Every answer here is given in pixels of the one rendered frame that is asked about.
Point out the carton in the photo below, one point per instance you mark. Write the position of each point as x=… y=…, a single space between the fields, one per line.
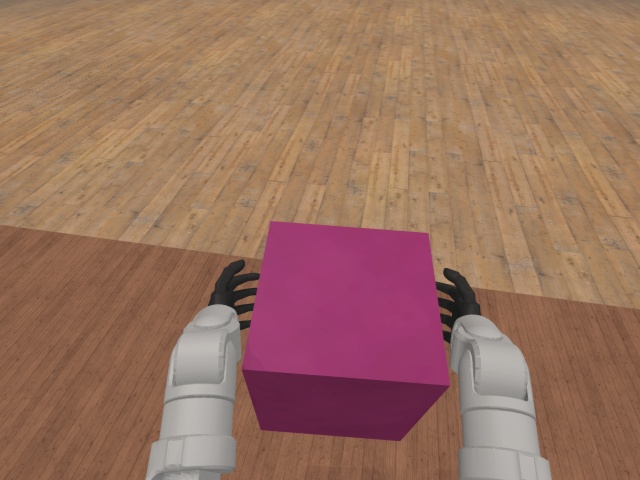
x=345 y=336

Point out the robot left hand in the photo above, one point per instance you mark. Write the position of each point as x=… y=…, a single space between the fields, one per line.
x=224 y=293

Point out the robot right forearm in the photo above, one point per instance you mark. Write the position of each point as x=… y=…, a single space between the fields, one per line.
x=500 y=440

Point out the robot right hand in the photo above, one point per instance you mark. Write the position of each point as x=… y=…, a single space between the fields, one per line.
x=464 y=297

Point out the robot left forearm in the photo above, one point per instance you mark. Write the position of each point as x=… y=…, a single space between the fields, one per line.
x=196 y=440

